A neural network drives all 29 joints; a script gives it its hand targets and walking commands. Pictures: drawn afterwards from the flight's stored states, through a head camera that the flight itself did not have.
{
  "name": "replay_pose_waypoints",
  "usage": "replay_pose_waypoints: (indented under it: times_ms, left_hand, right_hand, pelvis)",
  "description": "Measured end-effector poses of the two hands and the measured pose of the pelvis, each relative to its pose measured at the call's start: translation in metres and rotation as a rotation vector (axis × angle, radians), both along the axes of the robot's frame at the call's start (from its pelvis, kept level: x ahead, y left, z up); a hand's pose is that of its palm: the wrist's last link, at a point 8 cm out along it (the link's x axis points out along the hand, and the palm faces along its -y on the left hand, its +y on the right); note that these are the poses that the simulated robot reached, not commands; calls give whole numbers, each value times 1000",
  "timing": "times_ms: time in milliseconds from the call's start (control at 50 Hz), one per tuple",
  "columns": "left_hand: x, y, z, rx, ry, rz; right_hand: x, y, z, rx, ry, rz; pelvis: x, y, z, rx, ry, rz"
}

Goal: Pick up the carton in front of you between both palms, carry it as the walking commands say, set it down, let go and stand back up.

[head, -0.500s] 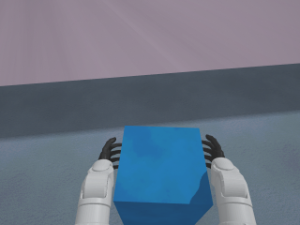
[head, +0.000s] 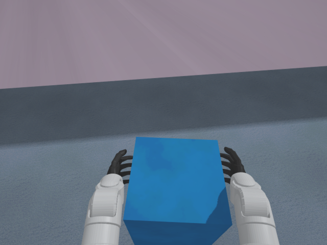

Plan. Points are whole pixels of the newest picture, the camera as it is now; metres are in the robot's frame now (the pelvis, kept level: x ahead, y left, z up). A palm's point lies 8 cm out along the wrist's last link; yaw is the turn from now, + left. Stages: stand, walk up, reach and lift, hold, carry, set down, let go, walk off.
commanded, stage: hold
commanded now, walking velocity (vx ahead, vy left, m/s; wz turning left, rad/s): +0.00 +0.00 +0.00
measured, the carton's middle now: (173, 195) +0.27 +0.00 -0.05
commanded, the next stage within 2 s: set down in 0.08 s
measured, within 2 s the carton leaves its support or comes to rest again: neither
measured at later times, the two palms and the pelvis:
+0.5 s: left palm (125, 177) +0.31 +0.13 -0.02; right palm (235, 179) +0.30 -0.16 -0.01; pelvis -0.05 +0.00 -0.03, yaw -2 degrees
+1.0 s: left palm (133, 193) +0.36 +0.14 -0.23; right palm (215, 198) +0.34 -0.15 -0.22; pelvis -0.05 +0.01 -0.16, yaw -3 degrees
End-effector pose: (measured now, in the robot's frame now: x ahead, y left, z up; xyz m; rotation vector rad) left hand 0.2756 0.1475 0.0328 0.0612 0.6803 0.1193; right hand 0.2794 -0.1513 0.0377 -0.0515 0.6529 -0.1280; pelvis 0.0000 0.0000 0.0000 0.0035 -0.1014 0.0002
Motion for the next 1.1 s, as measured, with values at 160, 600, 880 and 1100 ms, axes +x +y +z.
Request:
replay_pose_waypoints:
  times_ms: [160, 600, 880, 1100]
  left_hand:
    - [-14, 1, 3, -8, -6, 8]
    - [43, -10, -104, -21, 53, -48]
    - [77, -3, -240, -53, -33, -50]
    - [94, -3, -294, -61, 8, -56]
  right_hand:
    - [-12, 1, 4, 5, -7, 1]
    - [27, -9, -100, 21, 50, -81]
    - [56, -2, -233, 59, -46, -125]
    - [70, -2, -286, 71, -7, -147]
  pelvis:
    - [-18, -1, -3, -1, -56, -2]
    - [-60, 3, -48, -4, 205, -37]
    - [-54, 7, -129, -7, 662, -33]
    - [-49, 11, -177, -2, 787, -37]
